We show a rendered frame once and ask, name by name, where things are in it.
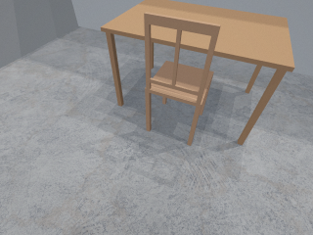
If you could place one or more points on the chair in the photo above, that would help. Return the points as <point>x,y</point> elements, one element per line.
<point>175,81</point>

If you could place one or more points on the table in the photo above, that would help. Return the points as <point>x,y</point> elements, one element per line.
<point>258,39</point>

